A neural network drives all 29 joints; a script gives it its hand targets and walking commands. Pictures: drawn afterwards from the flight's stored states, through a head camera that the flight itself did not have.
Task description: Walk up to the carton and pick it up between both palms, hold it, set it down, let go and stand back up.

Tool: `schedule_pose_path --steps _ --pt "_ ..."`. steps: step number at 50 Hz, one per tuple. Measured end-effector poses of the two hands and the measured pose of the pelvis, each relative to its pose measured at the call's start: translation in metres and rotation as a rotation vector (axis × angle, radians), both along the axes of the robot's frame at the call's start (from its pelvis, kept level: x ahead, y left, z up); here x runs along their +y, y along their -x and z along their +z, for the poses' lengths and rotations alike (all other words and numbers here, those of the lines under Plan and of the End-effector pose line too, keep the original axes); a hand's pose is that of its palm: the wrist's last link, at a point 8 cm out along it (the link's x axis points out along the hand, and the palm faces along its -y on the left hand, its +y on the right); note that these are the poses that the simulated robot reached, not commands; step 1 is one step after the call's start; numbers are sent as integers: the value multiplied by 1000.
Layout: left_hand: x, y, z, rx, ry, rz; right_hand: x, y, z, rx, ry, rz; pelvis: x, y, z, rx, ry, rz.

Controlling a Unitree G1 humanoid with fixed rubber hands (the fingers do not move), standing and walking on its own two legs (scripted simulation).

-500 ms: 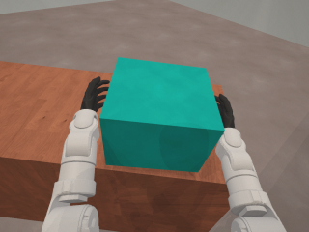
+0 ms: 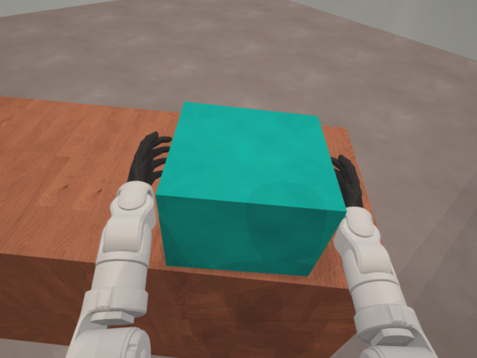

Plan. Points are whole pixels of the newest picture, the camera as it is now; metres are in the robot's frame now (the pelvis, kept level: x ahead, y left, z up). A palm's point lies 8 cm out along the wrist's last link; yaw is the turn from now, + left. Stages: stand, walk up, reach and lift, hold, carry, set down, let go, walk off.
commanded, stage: set down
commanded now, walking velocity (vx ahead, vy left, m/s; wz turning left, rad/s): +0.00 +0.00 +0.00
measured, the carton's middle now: (245, 187) +0.40 -0.02 +0.09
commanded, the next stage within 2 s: none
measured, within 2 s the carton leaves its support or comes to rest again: rests again in 1.50 s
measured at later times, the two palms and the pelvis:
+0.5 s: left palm (154, 180) +0.40 +0.14 +0.11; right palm (347, 207) +0.36 -0.20 +0.08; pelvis -0.01 +0.00 +0.00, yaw -1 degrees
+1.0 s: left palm (156, 184) +0.41 +0.15 +0.09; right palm (342, 212) +0.36 -0.20 +0.06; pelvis +0.00 +0.00 +0.00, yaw -1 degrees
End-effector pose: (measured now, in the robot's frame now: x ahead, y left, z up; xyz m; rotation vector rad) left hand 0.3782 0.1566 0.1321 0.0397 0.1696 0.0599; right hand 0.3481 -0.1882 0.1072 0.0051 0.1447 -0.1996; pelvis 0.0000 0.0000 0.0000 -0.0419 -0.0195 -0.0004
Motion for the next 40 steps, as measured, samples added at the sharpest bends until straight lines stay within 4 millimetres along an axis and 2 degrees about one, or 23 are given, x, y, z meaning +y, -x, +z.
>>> schedule_pose_path --steps 10,22,32,40 --pt "-4 -10 -4 27 13 -12 -4 -4 -3 26 7 -14 0 4 0 13 -3 -7" --pt "-12 -20 -20 67 11 -22 -11 -9 -23 68 3 -25 -4 5 1 42 -10 -17" --pt "-11 -25 -33 85 20 -17 -11 -15 -31 85 18 -18 -7 4 1 83 -13 -12" --pt "-10 -29 -34 64 21 -27 -9 -17 -32 65 22 -25 -7 3 0 102 -10 -6"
